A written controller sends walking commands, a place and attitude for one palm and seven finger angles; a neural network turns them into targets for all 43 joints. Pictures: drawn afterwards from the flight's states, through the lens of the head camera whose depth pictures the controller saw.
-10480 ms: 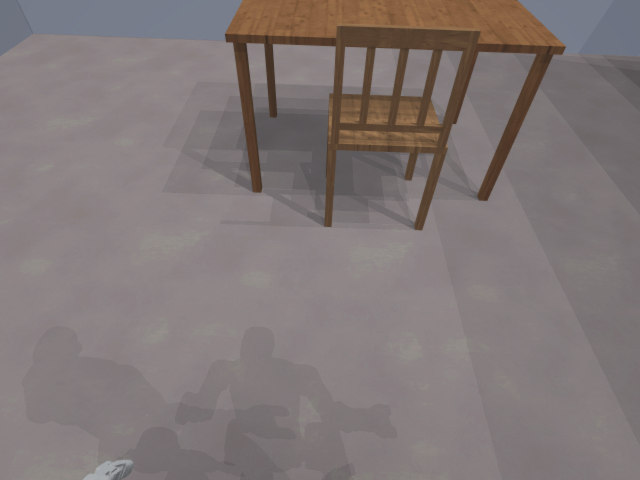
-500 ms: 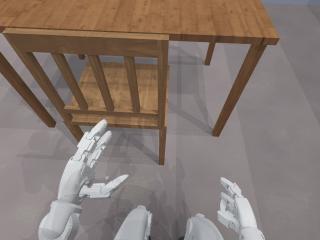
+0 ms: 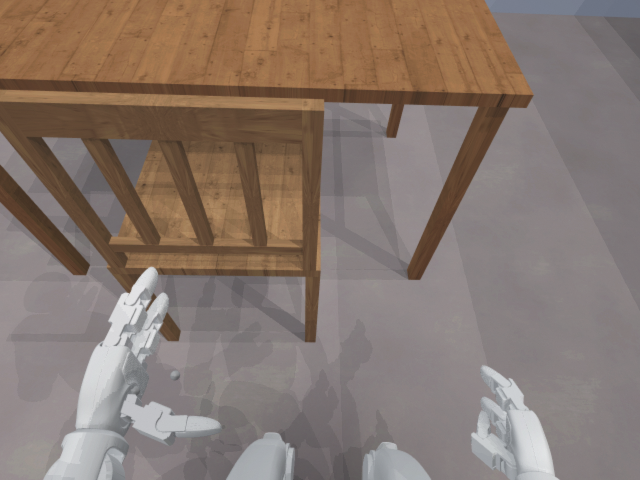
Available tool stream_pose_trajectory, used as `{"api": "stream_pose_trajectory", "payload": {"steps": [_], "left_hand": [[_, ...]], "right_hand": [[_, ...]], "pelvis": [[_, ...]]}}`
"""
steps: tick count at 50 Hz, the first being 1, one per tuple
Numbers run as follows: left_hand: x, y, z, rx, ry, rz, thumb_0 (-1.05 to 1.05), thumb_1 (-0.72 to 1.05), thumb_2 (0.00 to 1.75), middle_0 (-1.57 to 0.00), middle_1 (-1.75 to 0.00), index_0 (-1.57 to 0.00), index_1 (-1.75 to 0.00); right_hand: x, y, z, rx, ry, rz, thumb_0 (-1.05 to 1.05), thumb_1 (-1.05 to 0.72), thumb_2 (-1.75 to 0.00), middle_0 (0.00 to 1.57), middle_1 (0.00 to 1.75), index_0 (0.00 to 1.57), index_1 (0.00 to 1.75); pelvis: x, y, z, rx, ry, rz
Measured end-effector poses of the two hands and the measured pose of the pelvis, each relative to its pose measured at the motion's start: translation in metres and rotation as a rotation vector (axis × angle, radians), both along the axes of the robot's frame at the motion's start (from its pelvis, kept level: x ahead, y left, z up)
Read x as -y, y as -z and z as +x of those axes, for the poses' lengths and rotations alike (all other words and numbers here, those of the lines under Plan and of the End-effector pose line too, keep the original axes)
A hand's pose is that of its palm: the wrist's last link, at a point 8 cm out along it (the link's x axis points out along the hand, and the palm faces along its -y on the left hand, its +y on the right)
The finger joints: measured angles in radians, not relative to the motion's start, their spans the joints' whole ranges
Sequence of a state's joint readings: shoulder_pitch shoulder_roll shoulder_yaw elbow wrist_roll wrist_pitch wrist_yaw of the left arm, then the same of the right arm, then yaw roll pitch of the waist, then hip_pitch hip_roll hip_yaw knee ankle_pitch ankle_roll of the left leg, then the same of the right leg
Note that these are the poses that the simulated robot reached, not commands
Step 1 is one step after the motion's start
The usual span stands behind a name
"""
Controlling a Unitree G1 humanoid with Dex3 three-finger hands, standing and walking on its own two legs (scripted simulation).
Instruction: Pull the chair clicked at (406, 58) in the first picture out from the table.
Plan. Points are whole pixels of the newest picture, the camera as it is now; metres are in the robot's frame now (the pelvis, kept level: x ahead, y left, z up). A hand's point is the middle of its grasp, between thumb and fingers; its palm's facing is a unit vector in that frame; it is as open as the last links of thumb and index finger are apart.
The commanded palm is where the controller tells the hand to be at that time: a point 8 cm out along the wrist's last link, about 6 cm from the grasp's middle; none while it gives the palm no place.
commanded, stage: raise the hand toward the chair's back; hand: left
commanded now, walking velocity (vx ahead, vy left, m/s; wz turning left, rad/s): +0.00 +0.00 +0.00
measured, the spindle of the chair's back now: (190, 197) +0.53 +0.25 -0.03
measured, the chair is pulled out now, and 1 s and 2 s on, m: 0.00 0.00 0.00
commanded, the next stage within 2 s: aim the fingers beside a spindle in 0.88 s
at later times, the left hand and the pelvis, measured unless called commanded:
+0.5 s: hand (154, 339) +0.26 +0.20 +0.05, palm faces +0.05 -1.00 -0.07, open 16.9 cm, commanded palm +0.23 +0.26 +0.05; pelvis +0.01 -0.01 +0.01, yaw +1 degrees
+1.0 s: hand (159, 350) +0.25 +0.19 +0.05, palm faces +0.05 -1.00 -0.05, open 16.9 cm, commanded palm +0.23 +0.25 +0.05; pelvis +0.01 -0.01 +0.01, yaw +1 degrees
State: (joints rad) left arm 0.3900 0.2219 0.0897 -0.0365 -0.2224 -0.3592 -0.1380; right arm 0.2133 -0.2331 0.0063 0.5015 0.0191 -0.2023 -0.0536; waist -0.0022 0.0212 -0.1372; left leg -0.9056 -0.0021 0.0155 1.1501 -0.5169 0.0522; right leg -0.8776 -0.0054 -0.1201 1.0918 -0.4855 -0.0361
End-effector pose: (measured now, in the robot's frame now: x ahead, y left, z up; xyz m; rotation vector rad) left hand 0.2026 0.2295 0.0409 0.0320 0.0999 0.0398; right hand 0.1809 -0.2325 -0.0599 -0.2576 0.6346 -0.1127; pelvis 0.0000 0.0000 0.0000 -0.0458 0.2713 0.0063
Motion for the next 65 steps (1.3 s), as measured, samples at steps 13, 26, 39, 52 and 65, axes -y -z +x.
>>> {"api": "stream_pose_trajectory", "payload": {"steps": [13, 26, 39, 52, 65], "left_hand": [[-0.011, -0.003, 0.016, 0.001, 0.045, 0.030, -0.01, -0.48, 0.31, -0.06, -0.08, -0.06, -0.09], [-0.024, -0.013, 0.032, 0.043, 0.006, 0.028, -0.01, -0.49, 0.30, -0.06, -0.08, -0.06, -0.08], [-0.022, -0.016, 0.025, 0.079, -0.043, 0.037, -0.02, -0.49, 0.30, -0.06, -0.08, -0.06, -0.08], [-0.020, -0.015, 0.020, 0.061, -0.028, 0.022, -0.02, -0.50, 0.30, -0.06, -0.08, -0.06, -0.08], [0.009, 0.002, 0.054, 0.068, 0.055, -0.008, -0.02, -0.50, 0.30, -0.06, -0.08, -0.06, -0.08]], "right_hand": [[-0.014, 0.007, 0.017, -0.025, -0.061, 0.032, 0.01, -0.90, -0.90, 0.20, 0.30, 0.20, 0.30], [0.011, 0.009, -0.007, -0.092, -0.002, 0.001, 0.01, -0.90, -0.90, 0.20, 0.30, 0.20, 0.30], [0.015, 0.004, -0.007, -0.072, -0.001, -0.004, 0.01, -0.90, -0.90, 0.20, 0.30, 0.20, 0.30], [0.004, 0.003, 0.000, -0.049, -0.017, 0.020, 0.01, -0.90, -0.90, 0.20, 0.30, 0.20, 0.30], [0.007, 0.015, -0.007, -0.078, -0.019, 0.002, 0.01, -0.90, -0.90, 0.20, 0.30, 0.20, 0.30]], "pelvis": [[0.002, -0.002, 0.009, -0.006, -0.012, -0.006], [0.007, -0.008, 0.011, -0.003, -0.012, 0.000], [0.009, -0.009, 0.010, 0.003, -0.009, 0.005], [0.009, -0.010, 0.008, 0.007, -0.011, 0.005], [0.006, 0.000, 0.004, -0.021, -0.007, 0.005]]}}
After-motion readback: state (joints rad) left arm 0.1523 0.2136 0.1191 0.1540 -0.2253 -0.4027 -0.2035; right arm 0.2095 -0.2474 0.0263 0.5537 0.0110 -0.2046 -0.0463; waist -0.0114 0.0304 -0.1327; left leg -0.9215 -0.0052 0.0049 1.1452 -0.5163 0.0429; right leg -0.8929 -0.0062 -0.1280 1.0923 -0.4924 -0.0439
